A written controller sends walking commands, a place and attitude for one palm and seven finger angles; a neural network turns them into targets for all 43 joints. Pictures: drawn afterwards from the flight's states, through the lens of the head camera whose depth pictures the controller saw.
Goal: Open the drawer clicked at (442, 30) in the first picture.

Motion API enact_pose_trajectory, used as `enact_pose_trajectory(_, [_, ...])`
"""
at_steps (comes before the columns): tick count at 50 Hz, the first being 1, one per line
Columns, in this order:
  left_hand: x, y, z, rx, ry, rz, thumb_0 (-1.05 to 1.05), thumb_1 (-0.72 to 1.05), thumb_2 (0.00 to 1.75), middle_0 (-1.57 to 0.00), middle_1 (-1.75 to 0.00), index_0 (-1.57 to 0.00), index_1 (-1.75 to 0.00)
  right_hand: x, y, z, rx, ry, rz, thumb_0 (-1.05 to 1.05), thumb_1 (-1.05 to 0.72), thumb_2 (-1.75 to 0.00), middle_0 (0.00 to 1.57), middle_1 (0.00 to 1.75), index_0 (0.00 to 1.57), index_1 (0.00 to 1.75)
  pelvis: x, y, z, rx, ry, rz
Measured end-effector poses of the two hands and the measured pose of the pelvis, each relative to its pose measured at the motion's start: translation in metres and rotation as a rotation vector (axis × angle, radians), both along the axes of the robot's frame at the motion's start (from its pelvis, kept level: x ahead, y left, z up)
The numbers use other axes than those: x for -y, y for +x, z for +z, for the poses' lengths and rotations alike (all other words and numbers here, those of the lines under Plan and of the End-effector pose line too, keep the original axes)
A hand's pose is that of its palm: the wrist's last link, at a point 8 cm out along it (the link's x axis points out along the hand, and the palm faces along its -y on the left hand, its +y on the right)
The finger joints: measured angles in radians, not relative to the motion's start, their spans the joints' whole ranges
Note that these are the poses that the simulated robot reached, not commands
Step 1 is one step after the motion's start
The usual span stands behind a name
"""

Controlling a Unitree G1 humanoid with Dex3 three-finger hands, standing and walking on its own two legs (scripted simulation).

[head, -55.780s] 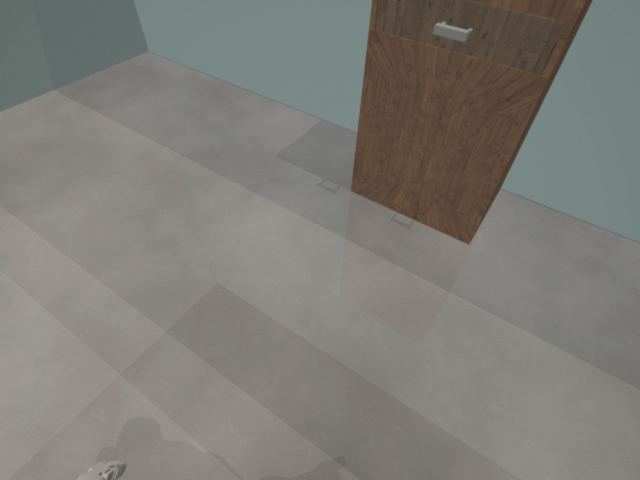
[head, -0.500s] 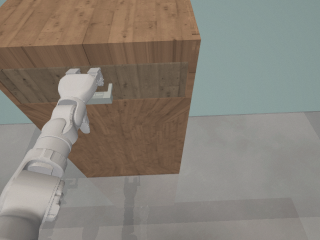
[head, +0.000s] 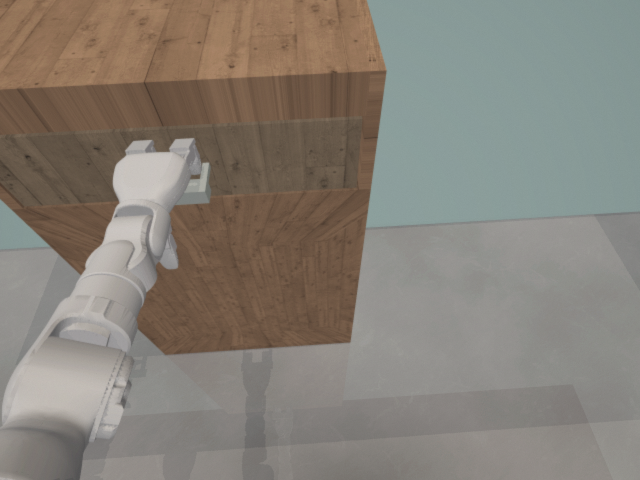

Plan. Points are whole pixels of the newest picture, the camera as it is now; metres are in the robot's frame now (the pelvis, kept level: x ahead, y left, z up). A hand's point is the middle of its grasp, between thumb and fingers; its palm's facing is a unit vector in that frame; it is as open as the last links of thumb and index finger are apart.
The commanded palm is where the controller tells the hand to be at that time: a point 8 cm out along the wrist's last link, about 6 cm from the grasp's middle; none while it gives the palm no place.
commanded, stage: lower the fingers behind the handle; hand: left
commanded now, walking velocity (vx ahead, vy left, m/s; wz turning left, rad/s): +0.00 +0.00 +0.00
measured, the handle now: (175, 181) +0.52 +0.21 +0.05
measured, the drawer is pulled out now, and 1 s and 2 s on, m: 0.00 0.00 0.00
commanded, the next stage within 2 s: lift the fingers back up to retry in 0.58 s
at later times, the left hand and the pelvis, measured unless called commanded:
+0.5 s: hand (168, 206) +0.47 +0.21 +0.06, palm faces +0.00 +0.00 -1.00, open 13.9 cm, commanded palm +0.44 +0.23 +0.09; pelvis -0.02 +0.00 -0.01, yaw -1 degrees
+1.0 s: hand (157, 199) +0.47 +0.22 +0.07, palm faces +0.01 -0.01 -1.00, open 13.9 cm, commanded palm +0.43 +0.22 +0.13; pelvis +0.00 +0.01 +0.00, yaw -1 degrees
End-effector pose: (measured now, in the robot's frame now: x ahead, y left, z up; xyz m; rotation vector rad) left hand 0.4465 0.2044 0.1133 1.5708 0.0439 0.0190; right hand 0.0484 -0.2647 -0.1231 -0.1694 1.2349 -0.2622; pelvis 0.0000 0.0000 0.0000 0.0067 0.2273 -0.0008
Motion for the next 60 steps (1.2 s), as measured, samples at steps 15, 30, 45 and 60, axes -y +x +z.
enact_pose_trajectory(15, [0.0, -0.001, -0.002, 0.012, 0.006, -0.008, 0.0, -0.49, 0.3, -0.29, -1.26, -0.3, -1.24, 0.01, -0.021, 0.001, -0.001, -0.039, -0.016, 0.01, -0.91, -0.9, 0.2, 0.3, 0.2, 0.3, 0.001, -0.012, -0.006, -0.022, 0.001, -0.01])
enact_pose_trajectory(30, [-0.002, -0.002, -0.003, 0.022, -0.001, -0.02, 0.0, -0.49, 0.3, -0.27, -1.26, -0.29, -1.21, -0.003, -0.039, -0.002, -0.025, -0.021, -0.037, 0.01, -0.91, -0.9, 0.2, 0.3, 0.2, 0.3, -0.006, -0.016, -0.007, -0.022, -0.001, -0.019])
enact_pose_trajectory(45, [-0.003, -0.002, 0.0, 0.016, -0.01, -0.018, 0.0, -0.49, 0.3, -0.29, -1.23, -0.3, -1.2, -0.012, -0.021, -0.001, 0.003, -0.007, -0.025, 0.01, -0.91, -0.9, 0.2, 0.3, 0.2, 0.3, -0.012, -0.009, -0.003, -0.008, -0.004, -0.013])
enact_pose_trajectory(60, [-0.008, -0.009, 0.042, 0.036, -0.004, -0.012, 0.0, -0.49, 0.3, -0.32, -1.2, -0.32, -1.2, -0.015, 0.027, 0.003, 0.055, 0.029, 0.035, 0.01, -0.91, -0.9, 0.2, 0.3, 0.2, 0.3, -0.011, 0.008, 0.005, 0.051, -0.007, 0.011])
